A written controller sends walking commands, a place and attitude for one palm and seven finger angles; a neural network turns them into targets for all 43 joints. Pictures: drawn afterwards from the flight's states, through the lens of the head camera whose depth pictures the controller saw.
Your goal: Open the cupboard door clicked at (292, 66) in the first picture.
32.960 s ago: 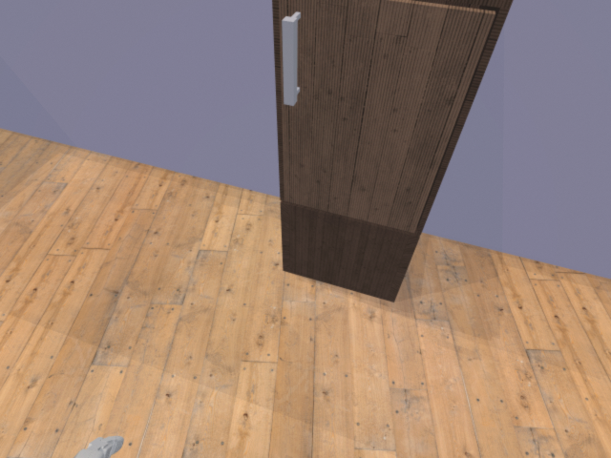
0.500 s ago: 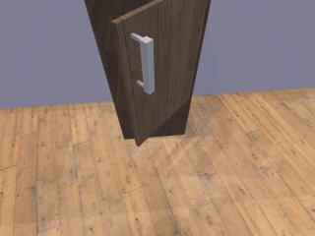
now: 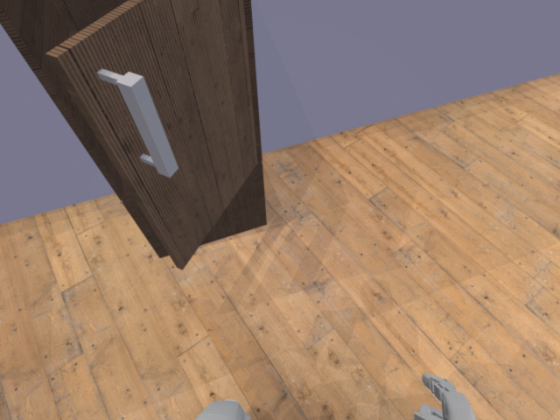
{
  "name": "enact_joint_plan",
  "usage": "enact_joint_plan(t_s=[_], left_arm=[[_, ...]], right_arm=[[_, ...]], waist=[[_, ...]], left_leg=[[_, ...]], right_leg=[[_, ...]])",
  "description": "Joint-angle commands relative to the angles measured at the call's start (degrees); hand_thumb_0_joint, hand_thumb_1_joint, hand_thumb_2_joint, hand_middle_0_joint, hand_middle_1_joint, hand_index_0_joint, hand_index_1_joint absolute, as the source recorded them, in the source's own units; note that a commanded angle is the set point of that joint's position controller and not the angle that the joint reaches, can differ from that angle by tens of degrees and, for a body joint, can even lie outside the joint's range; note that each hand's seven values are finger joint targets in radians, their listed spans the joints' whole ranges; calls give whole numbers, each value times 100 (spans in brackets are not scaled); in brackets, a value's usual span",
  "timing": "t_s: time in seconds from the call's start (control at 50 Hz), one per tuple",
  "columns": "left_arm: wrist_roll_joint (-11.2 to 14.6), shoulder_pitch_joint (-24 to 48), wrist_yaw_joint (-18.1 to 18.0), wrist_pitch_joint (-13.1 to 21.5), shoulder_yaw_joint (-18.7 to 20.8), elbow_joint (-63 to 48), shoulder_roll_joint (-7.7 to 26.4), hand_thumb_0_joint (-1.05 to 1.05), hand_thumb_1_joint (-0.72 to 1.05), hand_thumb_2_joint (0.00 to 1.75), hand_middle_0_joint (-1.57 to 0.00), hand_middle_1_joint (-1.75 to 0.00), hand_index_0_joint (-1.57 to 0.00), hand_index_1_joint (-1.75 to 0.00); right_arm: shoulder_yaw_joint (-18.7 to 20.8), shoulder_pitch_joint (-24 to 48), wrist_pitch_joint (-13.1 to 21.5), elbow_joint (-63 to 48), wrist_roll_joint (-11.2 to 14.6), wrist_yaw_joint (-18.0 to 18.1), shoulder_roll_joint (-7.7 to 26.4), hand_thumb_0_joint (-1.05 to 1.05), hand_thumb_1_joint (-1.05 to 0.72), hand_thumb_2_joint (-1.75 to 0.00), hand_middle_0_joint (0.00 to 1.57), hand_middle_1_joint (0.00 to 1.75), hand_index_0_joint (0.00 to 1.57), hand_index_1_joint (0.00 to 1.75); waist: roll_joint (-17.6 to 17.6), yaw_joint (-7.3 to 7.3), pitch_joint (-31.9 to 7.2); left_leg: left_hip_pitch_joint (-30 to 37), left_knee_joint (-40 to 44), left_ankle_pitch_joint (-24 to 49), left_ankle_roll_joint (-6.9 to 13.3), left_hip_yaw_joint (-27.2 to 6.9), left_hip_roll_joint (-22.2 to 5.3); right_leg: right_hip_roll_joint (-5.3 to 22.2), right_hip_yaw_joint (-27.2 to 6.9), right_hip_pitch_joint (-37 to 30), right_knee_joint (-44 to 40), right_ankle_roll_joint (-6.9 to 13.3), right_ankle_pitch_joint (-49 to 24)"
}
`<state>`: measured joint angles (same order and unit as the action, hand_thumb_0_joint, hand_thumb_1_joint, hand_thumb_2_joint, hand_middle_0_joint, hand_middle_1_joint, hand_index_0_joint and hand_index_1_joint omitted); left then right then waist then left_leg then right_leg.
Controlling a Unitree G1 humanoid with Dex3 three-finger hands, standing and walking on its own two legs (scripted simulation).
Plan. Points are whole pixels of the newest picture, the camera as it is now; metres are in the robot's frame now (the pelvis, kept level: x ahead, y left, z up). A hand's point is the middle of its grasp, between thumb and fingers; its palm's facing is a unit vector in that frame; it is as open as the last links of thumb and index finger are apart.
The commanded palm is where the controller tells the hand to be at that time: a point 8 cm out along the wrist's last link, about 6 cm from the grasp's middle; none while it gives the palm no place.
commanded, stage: walk to a spot facing it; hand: left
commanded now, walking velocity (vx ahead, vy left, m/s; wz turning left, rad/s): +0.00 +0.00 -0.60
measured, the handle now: (140, 127) +0.48 +0.26 +0.11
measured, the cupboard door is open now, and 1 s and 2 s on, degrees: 44 44 44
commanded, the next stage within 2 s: none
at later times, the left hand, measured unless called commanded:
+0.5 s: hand (187, 398) +0.15 +0.17 -0.17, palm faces -0.28 -0.91 -0.30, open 7.4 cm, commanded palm none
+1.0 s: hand (249, 350) +0.24 +0.08 -0.17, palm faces -0.55 -0.79 -0.28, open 7.4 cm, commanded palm none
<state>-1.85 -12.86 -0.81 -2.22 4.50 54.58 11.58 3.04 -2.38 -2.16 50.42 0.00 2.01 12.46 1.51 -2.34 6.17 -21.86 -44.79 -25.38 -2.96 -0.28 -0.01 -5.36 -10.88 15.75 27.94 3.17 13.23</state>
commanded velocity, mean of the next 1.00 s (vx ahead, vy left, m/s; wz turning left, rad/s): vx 0.03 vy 0.00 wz -0.60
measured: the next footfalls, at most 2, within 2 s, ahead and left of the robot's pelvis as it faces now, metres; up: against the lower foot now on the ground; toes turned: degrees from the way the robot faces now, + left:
left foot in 0.08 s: +0.04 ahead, +0.15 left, +0.00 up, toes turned -3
right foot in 0.36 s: +0.04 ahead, -0.13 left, +0.00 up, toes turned -14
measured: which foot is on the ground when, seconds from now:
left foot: up 0.00-0.06, down 0.08-0.36, up 0.38-0.64, down 0.66-0.94, up 0.96-1.00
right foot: down 0.00-0.06, up 0.08-0.34, down 0.36-0.66, up 0.68-0.92, down 0.94-1.00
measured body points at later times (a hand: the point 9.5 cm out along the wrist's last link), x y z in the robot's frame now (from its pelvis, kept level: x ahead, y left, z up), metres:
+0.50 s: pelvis +0.01 -0.02 -0.01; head +0.07 -0.04 +0.43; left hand +0.17 +0.22 -0.15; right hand +0.00 -0.30 -0.16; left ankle +0.02 +0.14 -0.68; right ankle +0.00 -0.12 -0.74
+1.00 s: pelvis +0.03 -0.04 -0.02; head +0.07 -0.08 +0.43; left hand +0.26 +0.12 -0.15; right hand -0.07 -0.28 -0.17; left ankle +0.08 +0.11 -0.71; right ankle -0.03 -0.12 -0.74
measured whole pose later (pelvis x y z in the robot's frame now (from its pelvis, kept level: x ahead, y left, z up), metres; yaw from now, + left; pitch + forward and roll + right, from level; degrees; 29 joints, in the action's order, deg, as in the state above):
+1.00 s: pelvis +0.03 -0.04 -0.02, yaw -35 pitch +1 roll +0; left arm -1.4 -8.4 1.1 -1.3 3.7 51.2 13.7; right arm 2.6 -12.8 -3.1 51.5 -0.8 1.2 14.0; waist -2.0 0.5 6.1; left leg -21.9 -53.1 -30.2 -3.7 3.5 -7.6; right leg -1.0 1.9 17.9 35.4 2.0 17.7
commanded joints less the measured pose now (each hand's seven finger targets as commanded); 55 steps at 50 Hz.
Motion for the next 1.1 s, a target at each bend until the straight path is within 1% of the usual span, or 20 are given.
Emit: enact_joint_plan(t_s=[0.0, 0.04, 0.06, 0.1, 0.16, 0.24, 0.3, 0.34, 0.36, 0.4, 0.58, 0.6, 0.64, 0.68, 0.76, 0.86, 0.88, 0.92, 0.96, 1.08], left_arm=[[91, 152, -47, 73, 273, -482, 1114, 0, 90, 90, -20, -30, -20, -30], [172, 50, 62, 75, 160, -689, 589, 0, 90, 90, -20, -30, -20, -30], [95, 266, 81, 68, 181, -734, 800, 0, 90, 90, -20, -30, -20, -30], [17, 182, 194, 19, 212, -674, 729, 0, 90, 90, -20, -30, -20, -30], [73, 404, 286, -24, 166, -756, 668, 0, 90, 90, -20, -30, -20, -30], [81, 424, 335, 32, 87, -776, 562, 0, 90, 90, -20, -30, -20, -30], [86, -270, 315, 102, 169, -556, 801, 0, 90, 90, -20, -30, -20, -30], [34, -831, 116, 208, 387, -424, 1950, 0, 90, 90, -20, -30, -20, -30], [67, -844, 35, 181, 374, -403, 1893, 0, 90, 90, -20, -30, -20, -30], [25, -8, -22, 85, 281, -629, 1457, 0, 90, 90, -20, -30, -20, -30], [61, 439, 22, 47, 211, -681, 1329, 0, 90, 90, -20, -30, -20, -30], [91, 560, 45, 26, 173, -736, 1209, 0, 90, 90, -20, -30, -20, -30], [163, 412, 128, 0, 60, -927, 643, 0, 90, 90, -20, -30, -20, -30], [89, 507, 218, 27, 133, -983, 848, 0, 90, 90, -20, -30, -20, -30], [67, 642, 331, -25, 73, -868, 599, 0, 90, 90, -20, -30, -20, -30], [101, 282, 315, 93, 55, -756, 630, 0, 90, 90, -20, -30, -20, -30], [86, -97, 279, 133, 126, -635, 863, 0, 90, 90, -20, -30, -20, -30], [63, -702, 108, 200, 337, -445, 1866, 0, 90, 90, -20, -30, -20, -30], [66, -341, 36, 153, 295, -532, 1550, 0, 90, 90, -20, -30, -20, -30], [24, -87, 77, 317, 235, -480, 1331, 0, 90, 90, -20, -30, -20, -30]], right_arm=[[136, -751, 164, -212, 14, 77, 563, 0, -90, -90, 20, 30, 20, 30], [296, -1013, 252, -262, -130, 123, 1405, 0, -90, -90, 20, 30, 20, 30], [262, -1069, 203, -294, -175, 153, 1400, 0, -90, -90, 20, 30, 20, 30], [169, -750, 207, -443, -236, 128, 1146, 0, -90, -90, 20, 30, 20, 30], [135, -668, 197, -493, -225, 119, 998, 0, -90, -90, 20, 30, 20, 30], [238, -1041, 175, -393, -220, 92, 1250, 0, -90, -90, 20, 30, 20, 30], [262, -823, 124, -452, -144, 23, 1243, 0, -90, -90, 20, 30, 20, 30], [117, -438, 99, -852, -31, -50, 606, 0, -90, -90, 20, 30, 20, 30], [100, -458, 78, -781, -31, -22, 743, 0, -90, -90, 20, 30, 20, 30], [147, -446, 44, -608, -35, -44, 767, 0, -90, -90, 20, 30, 20, 30], [99, -1227, 122, -224, -15, -31, 537, 0, -90, -90, 20, 30, 20, 30], [125, -1434, 155, -158, -30, 2, 692, 0, -90, -90, 20, 30, 20, 30], [298, -1600, 239, -269, -189, 57, 1615, 0, -90, -90, 20, 30, 20, 30], [219, -1209, 249, -491, -229, 75, 1467, 0, -90, -90, 20, 30, 20, 30], [145, -1019, 236, -427, -247, 61, 1138, 0, -90, -90, 20, 30, 20, 30], [256, -1337, 183, -318, -165, 5, 1319, 0, -90, -90, 20, 30, 20, 30], [263, -1180, 163, -374, -114, -20, 1231, 0, -90, -90, 20, 30, 20, 30], [106, -650, 103, -813, -56, -86, 653, 0, -90, -90, 20, 30, 20, 30], [143, -410, 94, -722, -63, -125, 752, 0, -90, -90, 20, 30, 20, 30], [133, -433, 206, -526, -108, -272, 516, 0, -90, -90, 20, 30, 20, 30]], waist=[[363, 406, -1071], [-1889, 420, -1213], [-1586, 476, -908], [-804, 219, -714], [-1625, 189, -536], [-1415, 335, -868], [-849, -75, -924], [1750, -401, -1109], [1484, -403, -1122], [1180, -19, -723], [719, 421, -856], [494, 540, -856], [-2066, 548, -898], [-914, 364, -685], [-1571, 271, -526], [-1234, 248, -1009], [-749, 37, -1086], [1660, -374, -1041], [1136, -238, -483], [528, 37, -592]], left_leg=[[1246, 1889, 1086, 98, -103, -95], [2605, 2797, 2447, 1022, -2287, -2355], [2140, 2689, 3173, 1514, -2352, -2805], [1417, 2704, 2957, 1472, -1428, -2232], [1408, 2266, 4049, 1108, -326, -1726], [1615, 1776, 4145, 885, 64, -1694], [804, 804, 2851, 438, 462, -1411], [-1192, -1751, -1406, -111, 662, -255], [-1363, -2278, -1230, -3, -91, -482], [-1197, -2303, -611, -22, -94, -572], [816, 1139, 799, -19, 278, -51], [1454, 1764, 1035, 48, 176, -209], [1915, 3110, 908, 1054, -2460, -2564], [1012, 3027, 1569, 1510, -2027, -2681], [1138, 2397, 3288, 957, -193, -1782], [1378, 1373, 3564, 566, 416, -1680], [861, 798, 2815, 320, 560, -1512], [-1371, -1471, -1403, -124, 702, -390], [-1798, -2113, -730, -27, -37, -661], [-672, -435, 144, -104, 313, -350]], right_leg=[[1158, -1403, -242, 60, 308, -2552], [-8, 185, 1657, 1773, -371, 1726], [245, 599, 1705, 2940, -515, 2349], [420, 788, 1561, 3564, -608, 1772], [618, 1027, 1465, 3154, -650, 1553], [430, 1593, 578, 1538, -528, 1273], [456, 1549, -786, -45, -347, -387], [2851, -1904, -1690, -837, 920, -3406], [2790, -1656, -1673, -735, 1210, -2762], [2133, -1373, -718, -842, 981, -1164], [1360, -910, 92, -302, 418, -1309], [1157, -764, 634, -109, 176, -757], [34, 707, 1917, 2064, -421, 2066], [595, 734, 1490, 3420, -510, 1906], [625, 1286, 1182, 2591, -593, 1533], [361, 1735, -161, 323, -423, 308], [589, 1394, -890, -386, -305, -565], [2838, -1722, -1786, -1145, 863, -1696], [2437, -1669, -1053, -1485, 1003, 1238], [1739, -916, -642, -1257, 820, 507]])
